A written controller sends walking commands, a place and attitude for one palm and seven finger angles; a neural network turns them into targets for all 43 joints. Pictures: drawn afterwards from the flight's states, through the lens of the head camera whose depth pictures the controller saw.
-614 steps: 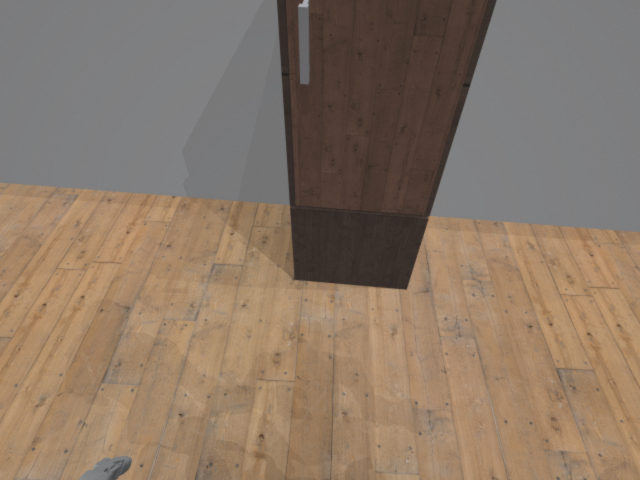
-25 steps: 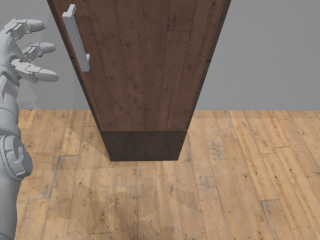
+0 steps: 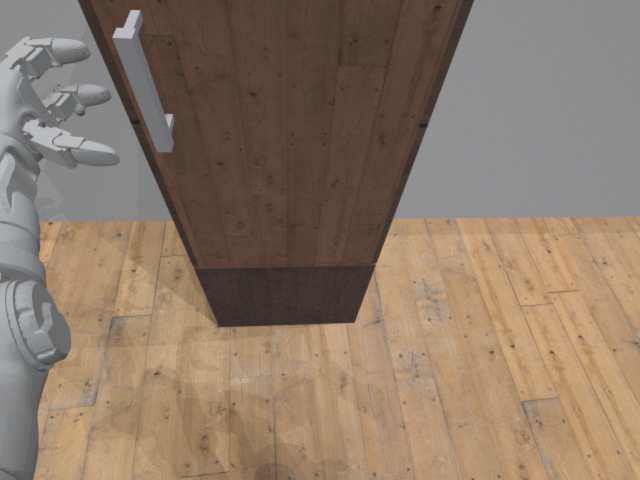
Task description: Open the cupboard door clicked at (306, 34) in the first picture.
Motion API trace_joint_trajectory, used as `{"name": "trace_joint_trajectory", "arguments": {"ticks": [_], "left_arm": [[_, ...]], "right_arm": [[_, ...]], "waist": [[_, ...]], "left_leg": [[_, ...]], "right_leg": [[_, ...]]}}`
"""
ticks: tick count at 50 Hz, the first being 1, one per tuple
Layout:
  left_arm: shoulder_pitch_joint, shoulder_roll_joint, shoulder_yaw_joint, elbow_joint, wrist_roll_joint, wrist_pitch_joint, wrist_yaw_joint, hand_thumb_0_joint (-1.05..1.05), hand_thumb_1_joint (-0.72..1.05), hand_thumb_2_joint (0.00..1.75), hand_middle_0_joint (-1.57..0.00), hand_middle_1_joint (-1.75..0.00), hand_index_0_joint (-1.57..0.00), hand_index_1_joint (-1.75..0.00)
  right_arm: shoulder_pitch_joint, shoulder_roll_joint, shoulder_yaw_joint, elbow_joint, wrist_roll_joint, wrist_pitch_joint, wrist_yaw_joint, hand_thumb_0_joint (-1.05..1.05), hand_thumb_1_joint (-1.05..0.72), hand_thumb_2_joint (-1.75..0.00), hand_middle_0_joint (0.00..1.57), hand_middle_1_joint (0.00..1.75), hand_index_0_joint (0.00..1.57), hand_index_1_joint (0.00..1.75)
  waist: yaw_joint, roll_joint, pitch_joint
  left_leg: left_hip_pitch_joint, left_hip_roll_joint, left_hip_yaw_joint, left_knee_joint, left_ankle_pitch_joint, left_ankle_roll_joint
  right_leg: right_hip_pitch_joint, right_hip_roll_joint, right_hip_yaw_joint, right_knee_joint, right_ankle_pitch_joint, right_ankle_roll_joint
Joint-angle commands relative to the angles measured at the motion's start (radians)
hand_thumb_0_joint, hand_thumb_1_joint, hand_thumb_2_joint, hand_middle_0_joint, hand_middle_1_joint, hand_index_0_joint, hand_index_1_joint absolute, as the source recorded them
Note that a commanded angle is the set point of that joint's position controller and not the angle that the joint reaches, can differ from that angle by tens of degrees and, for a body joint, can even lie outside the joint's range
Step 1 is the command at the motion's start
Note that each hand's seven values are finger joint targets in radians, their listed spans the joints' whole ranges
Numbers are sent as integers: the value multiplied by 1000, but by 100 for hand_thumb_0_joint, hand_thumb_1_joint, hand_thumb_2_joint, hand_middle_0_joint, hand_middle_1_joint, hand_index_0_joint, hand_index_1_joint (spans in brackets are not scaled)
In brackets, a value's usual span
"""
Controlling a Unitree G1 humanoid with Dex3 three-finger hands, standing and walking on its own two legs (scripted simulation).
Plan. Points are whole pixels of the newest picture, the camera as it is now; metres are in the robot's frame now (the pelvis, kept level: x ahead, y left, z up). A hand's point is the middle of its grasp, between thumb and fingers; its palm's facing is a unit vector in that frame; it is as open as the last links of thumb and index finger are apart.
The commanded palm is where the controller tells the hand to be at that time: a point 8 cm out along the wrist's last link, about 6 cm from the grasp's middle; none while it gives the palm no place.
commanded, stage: move the hooked fingers beside the handle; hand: left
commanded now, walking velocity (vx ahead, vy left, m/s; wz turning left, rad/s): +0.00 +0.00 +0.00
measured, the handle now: (151, 87) +0.55 +0.17 +0.17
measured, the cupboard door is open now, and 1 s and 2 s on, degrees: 0 0 0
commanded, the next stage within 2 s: slide the fingers in behind the handle in 0.70 s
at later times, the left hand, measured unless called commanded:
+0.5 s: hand (85, 115) +0.49 +0.23 +0.17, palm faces +0.03 -1.00 +0.02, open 14.0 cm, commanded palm +0.47 +0.28 +0.17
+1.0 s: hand (96, 110) +0.50 +0.22 +0.17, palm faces -0.02 -1.00 +0.03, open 14.0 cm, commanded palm +0.48 +0.26 +0.16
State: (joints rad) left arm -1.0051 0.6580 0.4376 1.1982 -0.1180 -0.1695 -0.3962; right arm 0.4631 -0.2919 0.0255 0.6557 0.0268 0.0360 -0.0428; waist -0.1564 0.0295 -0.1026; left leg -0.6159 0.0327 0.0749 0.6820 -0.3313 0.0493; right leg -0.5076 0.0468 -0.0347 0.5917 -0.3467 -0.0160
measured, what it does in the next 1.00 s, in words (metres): stands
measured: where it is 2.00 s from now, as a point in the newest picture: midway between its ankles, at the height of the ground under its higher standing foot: outside the picture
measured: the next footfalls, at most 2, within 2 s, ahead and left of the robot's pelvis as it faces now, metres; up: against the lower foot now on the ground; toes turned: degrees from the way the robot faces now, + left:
none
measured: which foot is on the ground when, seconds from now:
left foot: down 0.00-1.00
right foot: down 0.00-1.00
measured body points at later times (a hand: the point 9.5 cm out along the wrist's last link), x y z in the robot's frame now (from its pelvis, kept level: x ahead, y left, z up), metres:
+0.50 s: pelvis -0.02 -0.01 +0.00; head +0.07 +0.01 +0.44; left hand +0.49 +0.28 +0.17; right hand -0.01 -0.29 -0.11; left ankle -0.01 +0.08 -0.72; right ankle -0.05 -0.11 -0.72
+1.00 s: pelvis -0.01 +0.00 +0.00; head +0.08 +0.01 +0.44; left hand +0.50 +0.27 +0.17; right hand -0.04 -0.28 -0.11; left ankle -0.01 +0.08 -0.72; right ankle -0.05 -0.11 -0.72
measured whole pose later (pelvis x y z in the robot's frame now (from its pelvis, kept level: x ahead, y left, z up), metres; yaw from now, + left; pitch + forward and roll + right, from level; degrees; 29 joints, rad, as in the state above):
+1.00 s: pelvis -0.01 +0.00 +0.00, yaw +1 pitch +16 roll -3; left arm -1.09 0.67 0.39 1.28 -0.12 -0.17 -0.38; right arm 0.47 -0.30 0.03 0.67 0.03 0.02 -0.05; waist -0.18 0.03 -0.09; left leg -0.66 0.03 0.05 0.71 -0.33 0.05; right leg -0.55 0.05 -0.05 0.62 -0.35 -0.02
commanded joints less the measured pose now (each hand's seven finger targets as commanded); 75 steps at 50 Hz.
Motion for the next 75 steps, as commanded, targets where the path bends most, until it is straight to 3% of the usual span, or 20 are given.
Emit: {"name": "trace_joint_trajectory", "arguments": {"ticks": [1, 10, 13, 16, 18, 22, 27, 30, 35, 39, 42, 46, 51, 53, 56, 59, 62, 65, 69, 75], "left_arm": [[-437, 230, -4, -250, -41, -47, 5, 0, -50, 30, -30, -120, -30, -120], [-564, 186, -59, -228, -27, -51, 35, 0, -50, 30, -30, -120, -30, -120], [-592, 214, -36, -235, -23, -80, 51, 0, -50, 30, -30, -120, -30, -120], [-622, 193, -63, -150, -22, -71, 55, 0, -50, 30, -30, -120, -30, -120], [-614, 283, -14, -107, -6, -59, 56, 0, -50, 30, -30, -120, -30, -120], [-613, 305, -28, -52, 19, -53, 51, 0, -50, 30, -30, -120, -30, -120], [-593, 340, 12, -134, -1, -104, 25, 0, -50, 30, -30, -120, -30, -120], [-591, 264, -48, -107, -14, -84, 1, 0, -50, 30, -30, -120, -30, -120], [-582, 318, -23, -55, -2, -39, 7, 0, -50, 30, -30, -120, -30, -120], [-591, 387, 29, -132, 15, -87, 27, 0, -50, 30, -30, -120, -30, -120], [-613, 317, -11, -164, 4, -108, 19, 0, -50, 30, -30, -120, -30, -120], [-569, 234, -44, -132, -26, -73, 3, 0, -50, 30, -30, -120, -30, -120], [-559, 200, -50, -180, -20, -48, 38, 0, -50, 30, -30, -120, -30, -120], [-532, 205, -28, -234, -17, -62, 59, 0, -50, 30, -30, -120, -30, -120], [-502, 195, -13, -243, -29, -73, 80, 0, -50, 30, -30, -120, -30, -120], [-511, 127, -62, -237, -21, -58, 88, 0, -50, 30, -30, -120, -30, -120], [-524, 170, -32, -226, -10, -50, 106, 0, -50, 30, -30, -120, -30, -120], [-566, 140, -66, -199, -3, -45, 118, 0, -50, 30, -30, -120, -30, -120], [-601, 146, -58, -236, -5, -80, 128, 0, -50, 30, -30, -120, -30, -120], [-603, 67, -121, -171, -12, -66, 119, 0, -50, 30, -30, -120, -30, -120]], "right_arm": [[109, -188, -67, -66, 5, -19, -17, 0, -90, -90, 20, 30, 20, 30], [78, -184, -59, -54, 9, -25, -25, 0, -90, -90, 20, 30, 20, 30], [72, -185, -56, -49, 9, -37, -26, 0, -90, -90, 20, 30, 20, 30], [77, -188, -48, -32, 9, -45, -30, 0, -90, -90, 20, 30, 20, 30], [82, -199, -46, -34, 13, -46, -34, 0, -90, -90, 20, 30, 20, 30], [88, -201, -40, -41, 12, -48, -37, 0, -90, -90, 20, 30, 20, 30], [109, -205, -48, -51, 7, -50, -35, 0, -90, -90, 20, 30, 20, 30], [107, -202, -48, -44, 12, -43, -35, 0, -90, -90, 20, 30, 20, 30], [130, -210, -47, -37, 13, -37, -42, 0, -90, -90, 20, 30, 20, 30], [147, -207, -51, -39, 3, -38, -39, 0, -90, -90, 20, 30, 20, 30], [147, -201, -55, -31, 1, -41, -32, 0, -90, -90, 20, 30, 20, 30], [147, -200, -56, -28, 2, -39, -28, 0, -90, -90, 20, 30, 20, 30], [137, -190, -58, -41, -2, -39, -19, 0, -90, -90, 20, 30, 20, 30], [132, -187, -63, -49, -6, -39, -10, 0, -90, -90, 20, 30, 20, 30], [128, -184, -65, -51, -6, -35, -5, 0, -90, -90, 20, 30, 20, 30], [103, -176, -65, -56, -1, -34, 0, 0, -90, -90, 20, 30, 20, 30], [99, -181, -63, -57, 1, -30, -4, 0, -90, -90, 20, 30, 20, 30], [93, -176, -57, -56, 1, -34, -7, 0, -90, -90, 20, 30, 20, 30], [91, -174, -58, -49, 1, -46, -8, 0, -90, -90, 20, 30, 20, 30], [85, -172, -54, -33, 4, -54, -7, 0, -90, -90, 20, 30, 20, 30]], "waist": [[19, 98, -395], [-23, 86, -335], [-16, 119, -388], [-44, 73, -333], [-32, 54, -348], [-35, 83, -321], [-13, 97, -451], [-33, 96, -378], [-40, 83, -296], [-22, 133, -396], [-35, 170, -424], [-34, 129, -398], [-21, 132, -382], [-1, 145, -433], [1, 83, -431], [-7, 92, -391], [-2, 78, -382], [-21, 55, -342], [-22, 78, -412], [-35, 91, -364]], "left_leg": [[503, 14, -123, 6, 647, -11], [470, 10, -136, -7, 462, -14], [495, 8, -143, 1, 460, -16], [438, 2, -142, 2, 388, -8], [386, -3, -135, -4, 349, -5], [335, -6, -129, 0, 304, -4], [401, -2, -132, 8, 381, -7], [376, -4, -122, -2, 337, -4], [298, -5, -115, -18, 264, 5], [368, 0, -128, -2, 347, -5], [439, 7, -133, 8, 398, -9], [445, 6, -134, 6, 432, -8], [453, 7, -133, 13, 490, -8], [494, 13, -140, 20, 561, -17], [482, 13, -132, 28, 597, -12], [472, 9, -126, 21, 549, -13], [447, 6, -125, 17, 513, -11], [405, 0, -124, 8, 435, -8], [448, -1, -130, 20, 445, -9], [426, -4, -131, 11, 390, -11]], "right_leg": [[-3, 17, -5, -21, 481, 4], [-57, 6, 1, -26, 376, 4], [-49, 4, 10, -21, 371, 1], [-62, 0, 11, -30, 335, 3], [-26, -3, 21, -27, 339, 7], [-38, -8, 27, -27, 311, 9], [14, 3, 27, -16, 370, 5], [-16, 7, 22, -33, 342, 8], [-34, 3, 28, -53, 283, 10], [-24, 7, 23, -31, 318, 5], [-56, 14, 15, -25, 338, 4], [-57, 17, 3, -25, 360, 1], [-67, 16, -4, -15, 388, 1], [-57, 17, -3, -4, 416, 2], [-19, 19, -3, 1, 457, 3], [-42, 16, -1, -3, 439, 7], [-27, 12, 3, -2, 432, 4], [-30, 8, 6, -8, 400, 6], [-20, 7, 13, -4, 409, 4], [-51, 6, 10, -13, 366, 3]]}}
